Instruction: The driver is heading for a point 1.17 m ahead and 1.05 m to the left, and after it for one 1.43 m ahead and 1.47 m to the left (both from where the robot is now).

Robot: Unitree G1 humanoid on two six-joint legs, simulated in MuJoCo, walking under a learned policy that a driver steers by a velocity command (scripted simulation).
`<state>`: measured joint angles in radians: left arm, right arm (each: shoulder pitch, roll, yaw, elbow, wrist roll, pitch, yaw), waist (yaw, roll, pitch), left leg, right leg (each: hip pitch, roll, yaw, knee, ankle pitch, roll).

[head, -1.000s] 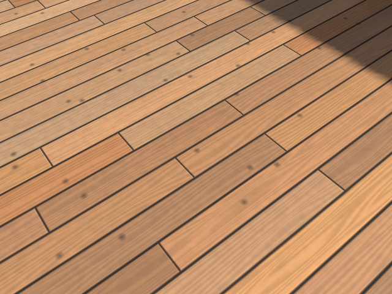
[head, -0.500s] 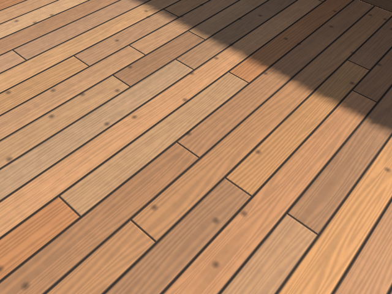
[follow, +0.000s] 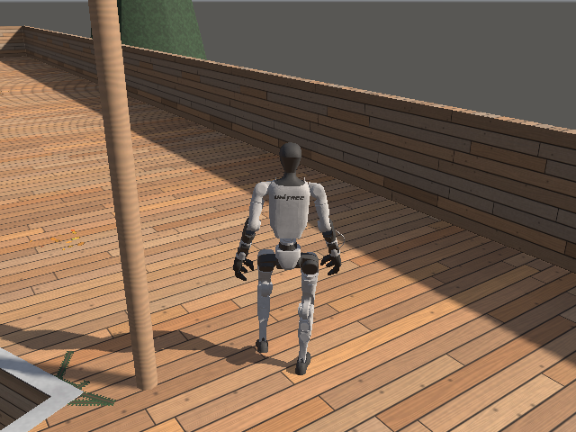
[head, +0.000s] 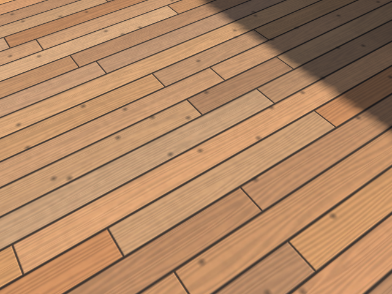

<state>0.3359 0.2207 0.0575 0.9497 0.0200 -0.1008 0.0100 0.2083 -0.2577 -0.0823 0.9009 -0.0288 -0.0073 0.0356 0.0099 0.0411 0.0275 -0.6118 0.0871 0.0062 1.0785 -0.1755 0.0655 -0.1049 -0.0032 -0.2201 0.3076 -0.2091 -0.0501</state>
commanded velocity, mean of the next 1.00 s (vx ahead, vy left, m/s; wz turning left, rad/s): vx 0.50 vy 0.00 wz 0.58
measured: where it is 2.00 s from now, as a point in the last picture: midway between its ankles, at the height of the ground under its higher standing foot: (81, 202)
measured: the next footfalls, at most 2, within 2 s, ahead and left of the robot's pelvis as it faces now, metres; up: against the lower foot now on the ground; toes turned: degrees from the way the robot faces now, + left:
left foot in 0.26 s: +0.28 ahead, +0.13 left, +0.00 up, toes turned +15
right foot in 0.82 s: +0.65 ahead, +0.10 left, +0.00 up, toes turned +31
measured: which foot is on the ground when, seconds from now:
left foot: up 0.00-0.24, down 0.26-0.84, up 0.86-1.00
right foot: down 0.00-0.26, up 0.28-0.80, down 0.82-1.00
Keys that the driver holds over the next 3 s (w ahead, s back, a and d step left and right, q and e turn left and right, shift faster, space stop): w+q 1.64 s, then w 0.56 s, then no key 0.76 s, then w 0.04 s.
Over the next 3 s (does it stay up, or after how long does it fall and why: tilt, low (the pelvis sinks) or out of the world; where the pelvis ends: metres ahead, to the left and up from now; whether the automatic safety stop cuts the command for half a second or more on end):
stays up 1.01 0.82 0.00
